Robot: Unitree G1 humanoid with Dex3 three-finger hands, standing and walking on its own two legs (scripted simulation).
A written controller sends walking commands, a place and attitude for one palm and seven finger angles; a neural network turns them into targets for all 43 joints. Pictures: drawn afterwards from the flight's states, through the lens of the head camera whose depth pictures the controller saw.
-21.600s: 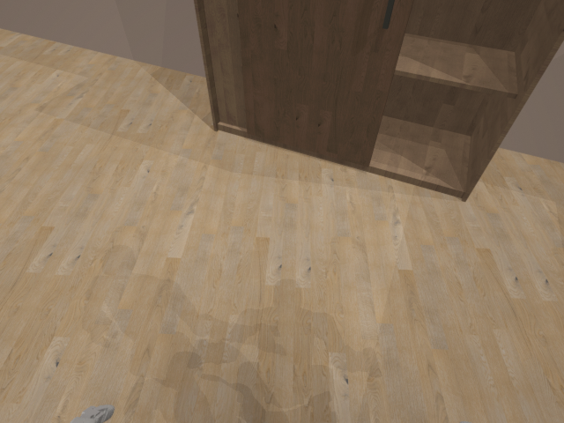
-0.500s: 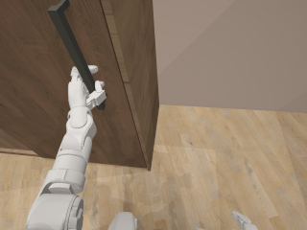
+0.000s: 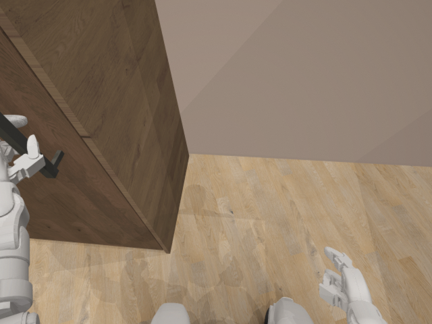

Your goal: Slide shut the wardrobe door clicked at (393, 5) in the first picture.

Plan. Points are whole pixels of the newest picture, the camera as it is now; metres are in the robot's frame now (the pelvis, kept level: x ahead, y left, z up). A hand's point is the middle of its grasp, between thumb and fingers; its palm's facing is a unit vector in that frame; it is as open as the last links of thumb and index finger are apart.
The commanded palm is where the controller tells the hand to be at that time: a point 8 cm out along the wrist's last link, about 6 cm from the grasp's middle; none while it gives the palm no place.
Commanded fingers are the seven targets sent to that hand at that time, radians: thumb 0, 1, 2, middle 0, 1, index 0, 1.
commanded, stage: stop walking and hold the door there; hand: left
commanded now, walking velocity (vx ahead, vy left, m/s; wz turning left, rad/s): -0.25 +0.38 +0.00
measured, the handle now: (6, 114) +0.36 +0.40 +0.17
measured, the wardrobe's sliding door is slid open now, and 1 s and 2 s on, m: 0.00 0.00 0.00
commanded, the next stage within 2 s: none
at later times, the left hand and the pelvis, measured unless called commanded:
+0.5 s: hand (33, 156) +0.32 +0.37 +0.11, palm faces +0.60 -0.72 -0.35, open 6.1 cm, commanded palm +0.27 +0.39 +0.11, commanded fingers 0.00 0.90 0.90 -0.45 -1.40 -0.45 -1.40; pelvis +0.01 +0.00 +0.03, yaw -6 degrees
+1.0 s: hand (31, 156) +0.32 +0.37 +0.11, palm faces +0.56 -0.74 -0.37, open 5.9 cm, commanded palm +0.27 +0.39 +0.11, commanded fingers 0.00 0.90 0.90 -0.45 -1.40 -0.45 -1.40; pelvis +0.00 +0.01 +0.03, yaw -6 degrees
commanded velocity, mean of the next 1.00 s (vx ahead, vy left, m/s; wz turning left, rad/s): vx -0.09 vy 0.09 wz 0.03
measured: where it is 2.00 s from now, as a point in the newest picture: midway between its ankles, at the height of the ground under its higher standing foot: outside the picture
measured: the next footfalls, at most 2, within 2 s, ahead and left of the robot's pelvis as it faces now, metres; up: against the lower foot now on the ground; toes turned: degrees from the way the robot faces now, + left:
left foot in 0.22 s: +0.09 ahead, +0.10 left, +0.00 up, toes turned +1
right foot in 0.46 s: +0.04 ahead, -0.13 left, +0.00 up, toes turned -9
